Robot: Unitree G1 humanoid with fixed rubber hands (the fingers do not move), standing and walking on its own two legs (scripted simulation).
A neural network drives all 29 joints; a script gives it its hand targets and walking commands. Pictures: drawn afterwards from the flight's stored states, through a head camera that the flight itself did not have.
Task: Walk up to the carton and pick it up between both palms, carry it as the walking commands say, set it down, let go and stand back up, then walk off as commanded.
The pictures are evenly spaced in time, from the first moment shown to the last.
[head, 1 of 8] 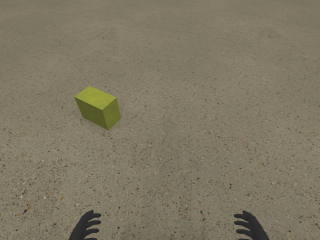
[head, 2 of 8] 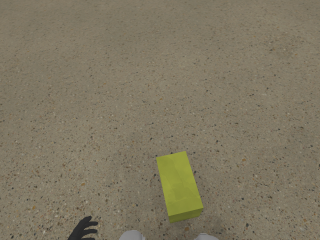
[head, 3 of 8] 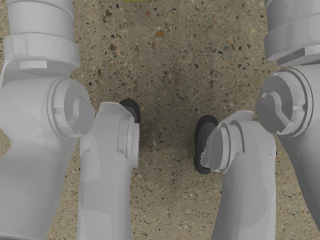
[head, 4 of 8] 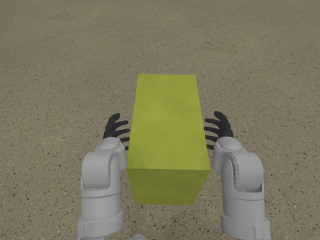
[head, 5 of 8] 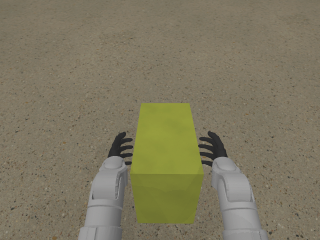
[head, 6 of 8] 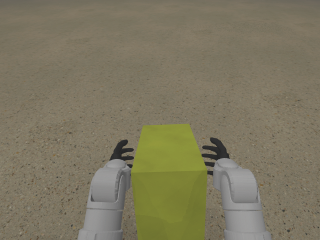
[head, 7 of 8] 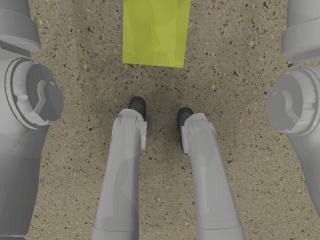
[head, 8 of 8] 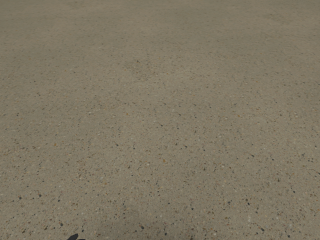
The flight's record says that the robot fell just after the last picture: no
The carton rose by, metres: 0.67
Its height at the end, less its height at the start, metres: +0.00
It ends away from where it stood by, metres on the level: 7.06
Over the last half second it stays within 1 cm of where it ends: yes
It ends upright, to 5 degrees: yes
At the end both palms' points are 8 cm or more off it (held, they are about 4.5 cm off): yes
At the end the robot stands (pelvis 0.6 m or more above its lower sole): yes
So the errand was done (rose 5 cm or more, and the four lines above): yes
